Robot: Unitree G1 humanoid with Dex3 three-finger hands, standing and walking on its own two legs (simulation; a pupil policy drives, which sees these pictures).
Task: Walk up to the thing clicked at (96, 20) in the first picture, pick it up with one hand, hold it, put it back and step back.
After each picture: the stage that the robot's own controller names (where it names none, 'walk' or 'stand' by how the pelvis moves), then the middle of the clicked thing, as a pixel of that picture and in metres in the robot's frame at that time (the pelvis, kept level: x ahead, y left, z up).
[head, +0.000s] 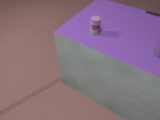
stand; (95, 25) +0.91 -0.06 -0.10
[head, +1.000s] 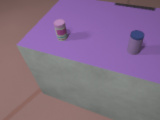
walk; (60, 30) +0.79 +0.19 -0.08
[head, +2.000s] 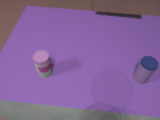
rise first; (43, 64) +0.47 +0.18 -0.06
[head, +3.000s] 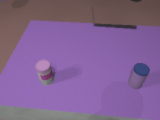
stand; (45, 73) +0.48 +0.21 -0.09
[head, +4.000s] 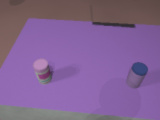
stand; (42, 72) +0.48 +0.21 -0.10
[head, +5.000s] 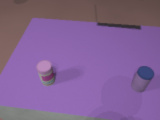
stand; (46, 73) +0.47 +0.19 -0.10
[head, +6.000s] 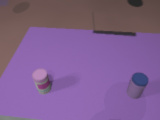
stand; (42, 81) +0.45 +0.21 -0.10
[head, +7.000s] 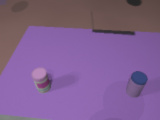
stand; (41, 80) +0.45 +0.22 -0.10
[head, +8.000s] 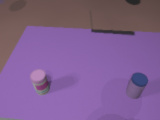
stand; (40, 82) +0.44 +0.22 -0.10
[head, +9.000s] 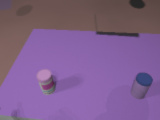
rise first; (46, 82) +0.45 +0.22 -0.10
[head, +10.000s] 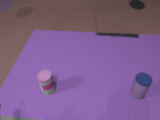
go down; (46, 82) +0.45 +0.22 -0.10
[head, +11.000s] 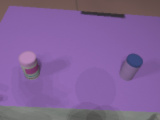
go down; (30, 66) +0.48 +0.20 -0.06
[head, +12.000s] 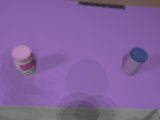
go down; (24, 61) +0.46 +0.20 -0.03
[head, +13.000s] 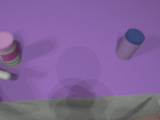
close in; (7, 50) +0.47 +0.22 +0.01
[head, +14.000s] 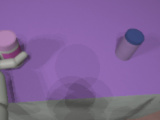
close; (9, 50) +0.46 +0.20 +0.02
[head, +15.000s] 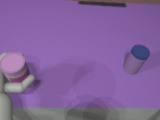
lift; (17, 72) +0.37 +0.20 +0.06
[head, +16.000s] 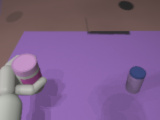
hold; (29, 75) +0.32 +0.17 +0.14
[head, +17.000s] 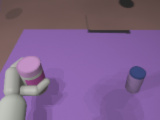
hold; (33, 76) +0.33 +0.17 +0.12
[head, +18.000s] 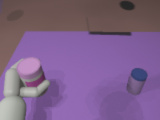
hold; (33, 78) +0.32 +0.17 +0.12
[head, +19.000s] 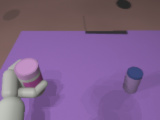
crouch; (31, 78) +0.33 +0.18 +0.11
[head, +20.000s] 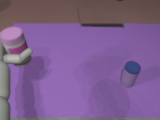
crouch; (17, 47) +0.43 +0.21 +0.14
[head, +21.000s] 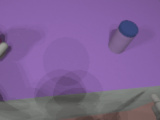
lower; out of the picture +0.49 +0.23 +0.02
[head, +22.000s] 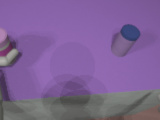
lower; (0, 47) +0.47 +0.21 +0.02
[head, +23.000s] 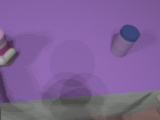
lower; out of the picture +0.48 +0.22 +0.02
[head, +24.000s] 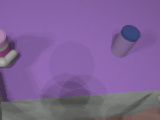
lower; out of the picture +0.47 +0.21 +0.02
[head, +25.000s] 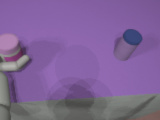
open; (11, 53) +0.46 +0.19 +0.02
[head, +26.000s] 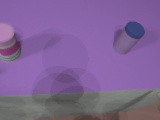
rise; (6, 44) +0.47 +0.19 +0.02
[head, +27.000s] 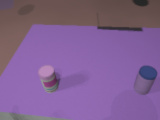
sink last; (48, 79) +0.44 +0.19 -0.04
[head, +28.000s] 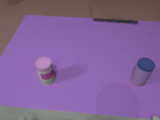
stand; (45, 71) +0.45 +0.19 -0.03
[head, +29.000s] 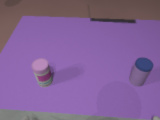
stand; (42, 73) +0.44 +0.19 -0.03
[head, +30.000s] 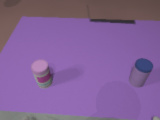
stand; (42, 74) +0.44 +0.19 -0.03
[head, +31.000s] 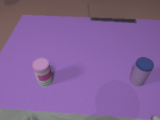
stand; (43, 72) +0.44 +0.19 -0.03
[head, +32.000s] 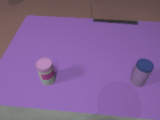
stand; (46, 72) +0.45 +0.19 -0.05
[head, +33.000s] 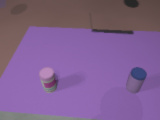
walk; (48, 80) +0.46 +0.19 -0.10
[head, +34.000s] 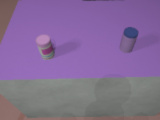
walk; (45, 47) +0.58 +0.21 -0.08
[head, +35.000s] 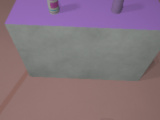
walk; (53, 3) +0.93 +0.19 -0.08
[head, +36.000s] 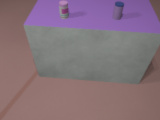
stand; (63, 9) +1.08 +0.18 -0.10
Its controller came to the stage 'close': yes
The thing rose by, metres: 0.22
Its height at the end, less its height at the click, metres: +0.00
